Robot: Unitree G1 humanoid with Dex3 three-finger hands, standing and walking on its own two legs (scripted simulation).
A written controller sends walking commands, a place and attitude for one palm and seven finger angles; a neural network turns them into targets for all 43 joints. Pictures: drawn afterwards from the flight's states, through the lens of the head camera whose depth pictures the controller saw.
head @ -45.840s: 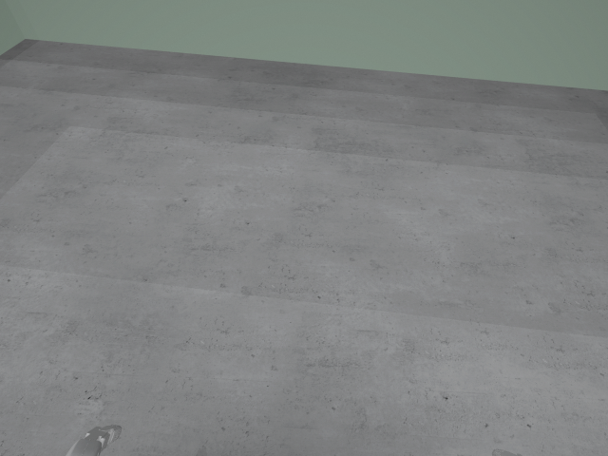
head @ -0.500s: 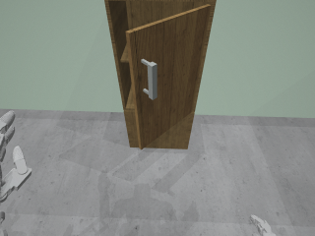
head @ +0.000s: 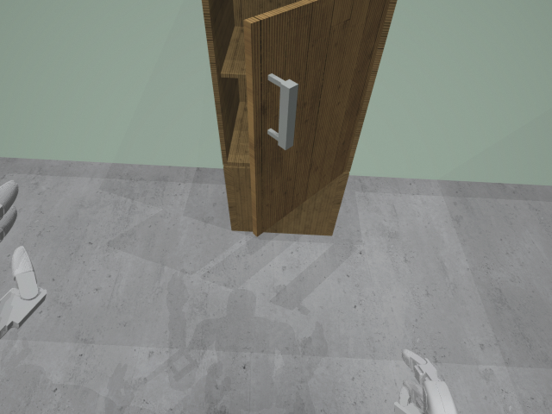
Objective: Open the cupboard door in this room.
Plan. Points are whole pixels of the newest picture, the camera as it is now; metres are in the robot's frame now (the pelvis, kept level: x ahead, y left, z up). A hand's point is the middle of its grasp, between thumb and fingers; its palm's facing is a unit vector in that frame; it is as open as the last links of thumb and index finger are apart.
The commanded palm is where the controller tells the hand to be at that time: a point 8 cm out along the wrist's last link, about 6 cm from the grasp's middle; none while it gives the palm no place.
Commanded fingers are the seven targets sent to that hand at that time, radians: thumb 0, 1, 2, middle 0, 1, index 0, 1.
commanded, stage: let the arm hang, fingers relaxed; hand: left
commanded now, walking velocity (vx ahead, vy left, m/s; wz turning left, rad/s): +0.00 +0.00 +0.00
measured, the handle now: (279, 112) +0.63 +0.04 +0.08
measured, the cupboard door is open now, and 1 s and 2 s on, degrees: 46 46 46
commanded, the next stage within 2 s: look to check the result in 1.20 s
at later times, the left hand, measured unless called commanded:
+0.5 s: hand out of the picture +0.00 +0.17 -0.18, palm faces +0.03 -0.98 -0.19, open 7.1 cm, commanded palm none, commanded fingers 0.00 0.90 0.90 -0.20 -0.30 -0.20 -0.30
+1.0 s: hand out of the picture +0.05 +0.23 -0.15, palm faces +0.06 -0.94 -0.35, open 7.3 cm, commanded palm none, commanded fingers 0.00 0.90 0.90 -0.20 -0.30 -0.20 -0.30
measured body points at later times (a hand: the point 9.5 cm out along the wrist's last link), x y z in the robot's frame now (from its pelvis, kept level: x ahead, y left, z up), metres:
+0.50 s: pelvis -0.02 -0.01 -0.01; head +0.01 +0.00 +0.44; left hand +0.00 +0.23 -0.16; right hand +0.01 -0.28 -0.15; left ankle +0.00 +0.11 -0.74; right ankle +0.04 -0.12 -0.74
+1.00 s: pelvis -0.01 -0.01 +0.00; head +0.00 -0.03 +0.45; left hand +0.05 +0.28 -0.12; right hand +0.04 -0.28 -0.16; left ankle +0.00 +0.11 -0.74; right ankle +0.04 -0.12 -0.74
